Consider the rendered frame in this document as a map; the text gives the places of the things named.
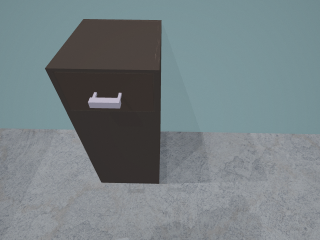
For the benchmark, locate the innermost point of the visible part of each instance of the handle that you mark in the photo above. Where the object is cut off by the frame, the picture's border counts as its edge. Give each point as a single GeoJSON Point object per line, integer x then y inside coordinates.
{"type": "Point", "coordinates": [105, 102]}

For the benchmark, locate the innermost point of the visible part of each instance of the drawer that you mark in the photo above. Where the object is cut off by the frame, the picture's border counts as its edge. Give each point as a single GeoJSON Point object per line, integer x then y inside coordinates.
{"type": "Point", "coordinates": [137, 89]}

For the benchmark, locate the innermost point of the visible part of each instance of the cabinet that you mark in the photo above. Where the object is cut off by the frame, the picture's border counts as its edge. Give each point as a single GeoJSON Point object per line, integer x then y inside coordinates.
{"type": "Point", "coordinates": [122, 145]}

